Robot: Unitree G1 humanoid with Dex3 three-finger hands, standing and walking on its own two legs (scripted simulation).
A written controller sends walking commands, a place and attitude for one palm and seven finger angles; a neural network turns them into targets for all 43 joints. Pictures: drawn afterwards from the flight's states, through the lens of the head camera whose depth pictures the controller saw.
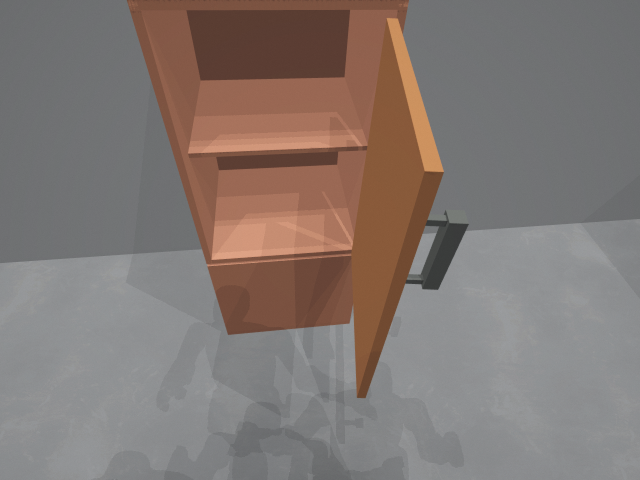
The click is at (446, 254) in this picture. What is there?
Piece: cupboard door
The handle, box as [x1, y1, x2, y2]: [405, 210, 468, 289]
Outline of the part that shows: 464,210 445,210 443,215 429,214 425,225 438,225 439,227 421,274 408,274 405,283 420,283 422,285 422,288 438,288 468,224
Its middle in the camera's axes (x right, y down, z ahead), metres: +0.14 +0.02 +0.51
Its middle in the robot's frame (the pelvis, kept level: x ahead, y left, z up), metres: +0.39 -0.11 +0.08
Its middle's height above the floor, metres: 0.85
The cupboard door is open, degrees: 82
